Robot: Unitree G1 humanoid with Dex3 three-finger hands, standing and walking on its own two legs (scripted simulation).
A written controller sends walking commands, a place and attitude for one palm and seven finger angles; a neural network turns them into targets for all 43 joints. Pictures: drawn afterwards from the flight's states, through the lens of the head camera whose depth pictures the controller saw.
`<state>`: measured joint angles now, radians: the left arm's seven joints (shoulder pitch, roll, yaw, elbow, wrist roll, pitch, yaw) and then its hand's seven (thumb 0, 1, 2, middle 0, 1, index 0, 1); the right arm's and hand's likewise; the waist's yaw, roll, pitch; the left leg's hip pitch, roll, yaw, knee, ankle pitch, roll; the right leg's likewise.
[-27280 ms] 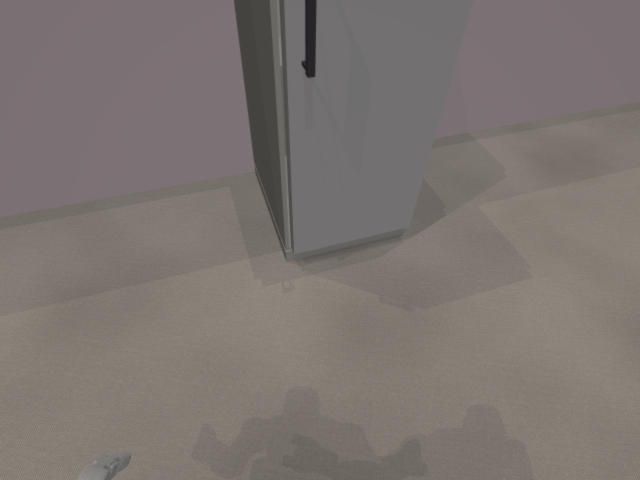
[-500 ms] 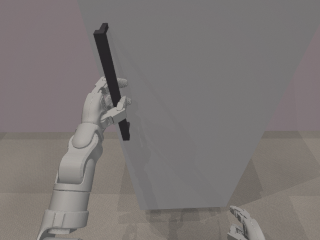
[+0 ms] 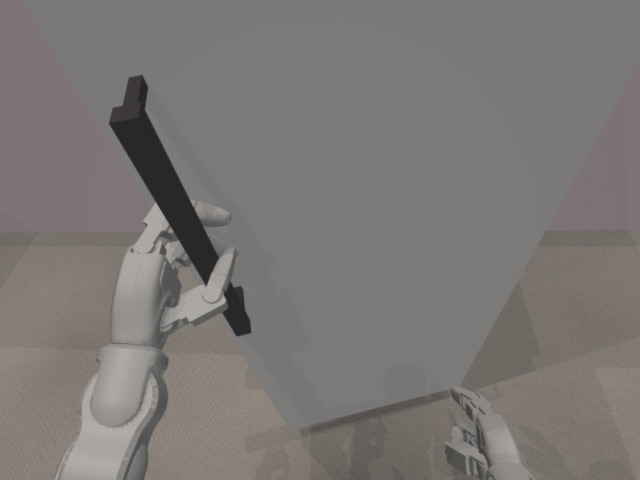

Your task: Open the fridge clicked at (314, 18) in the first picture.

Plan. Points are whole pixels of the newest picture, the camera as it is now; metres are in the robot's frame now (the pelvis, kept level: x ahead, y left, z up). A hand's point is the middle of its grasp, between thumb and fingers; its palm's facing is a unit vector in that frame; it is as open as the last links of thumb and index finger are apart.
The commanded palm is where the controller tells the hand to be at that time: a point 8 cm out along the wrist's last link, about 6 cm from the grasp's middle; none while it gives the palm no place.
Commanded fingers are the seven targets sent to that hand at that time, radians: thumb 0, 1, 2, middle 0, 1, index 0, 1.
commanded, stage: walk backward, drawing the door open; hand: left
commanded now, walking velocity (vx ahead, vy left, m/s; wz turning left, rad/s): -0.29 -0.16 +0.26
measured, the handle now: (203, 238) +0.32 +0.12 +0.19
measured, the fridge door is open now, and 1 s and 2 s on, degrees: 16 54 62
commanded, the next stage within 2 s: stop walking and hold the door back in 1.18 s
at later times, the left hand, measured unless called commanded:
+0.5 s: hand (282, 413) +0.16 +0.03 +0.17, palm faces +0.33 -0.91 -0.23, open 6.7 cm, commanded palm +0.11 +0.07 +0.18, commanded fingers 0.00 0.90 0.90 -0.45 -1.40 -0.45 -1.40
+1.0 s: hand out of the picture +0.05 -0.11 +0.16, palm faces +0.68 -0.69 -0.25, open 7.0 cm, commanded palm -0.01 -0.09 +0.17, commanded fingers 0.00 0.90 0.90 -0.45 -1.40 -0.45 -1.40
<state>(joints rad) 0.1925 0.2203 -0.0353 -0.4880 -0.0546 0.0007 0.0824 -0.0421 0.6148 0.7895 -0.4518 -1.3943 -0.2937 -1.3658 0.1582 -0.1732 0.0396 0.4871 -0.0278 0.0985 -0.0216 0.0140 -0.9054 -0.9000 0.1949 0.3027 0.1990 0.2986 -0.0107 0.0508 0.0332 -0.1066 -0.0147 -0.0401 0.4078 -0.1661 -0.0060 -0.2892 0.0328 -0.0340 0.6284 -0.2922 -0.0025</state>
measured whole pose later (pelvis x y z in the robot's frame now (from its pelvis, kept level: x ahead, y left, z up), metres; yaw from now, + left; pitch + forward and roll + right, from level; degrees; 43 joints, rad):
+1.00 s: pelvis -0.08 -0.40 -0.02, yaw +39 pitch -2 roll -2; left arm 0.04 0.28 0.09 -0.54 0.01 -0.10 0.06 -0.07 0.63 0.77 -0.46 -1.40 -0.21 -1.27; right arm 0.13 -0.13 -0.01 0.62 -0.02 -0.15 -0.04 0.01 -0.90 -0.90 0.20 0.30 0.20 0.30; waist -0.01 0.01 0.23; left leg -0.30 0.12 -0.10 0.53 -0.20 -0.08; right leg -0.56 0.01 -0.01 1.04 -0.36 0.06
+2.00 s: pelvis -0.03 -0.64 -0.01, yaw +62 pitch -3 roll +3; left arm -0.79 0.35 0.21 0.81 -0.02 -0.15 0.03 -0.09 0.68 0.82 -0.46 -1.40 -0.41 -1.40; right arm 0.26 -0.33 -0.02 0.77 0.02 -0.04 -0.10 0.01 -0.91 -0.90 0.20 0.30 0.20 0.30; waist -0.06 0.00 0.11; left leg -0.42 0.01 0.06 0.84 -0.35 -0.03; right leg -0.22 -0.11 0.01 0.52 -0.26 0.04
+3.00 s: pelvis -0.07 -0.63 -0.02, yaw +56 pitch +1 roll +0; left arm -0.74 0.36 0.20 0.69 -0.04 -0.11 0.00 -0.05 0.41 0.69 -0.46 -1.40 -0.40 -1.40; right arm 0.30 -0.22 0.01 0.69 0.00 -0.11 -0.03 0.01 -0.90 -0.90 0.20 0.30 0.20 0.30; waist -0.07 -0.06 0.00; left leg -0.32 0.05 0.11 0.51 -0.20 0.01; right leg -0.27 0.00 -0.05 0.51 -0.26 -0.03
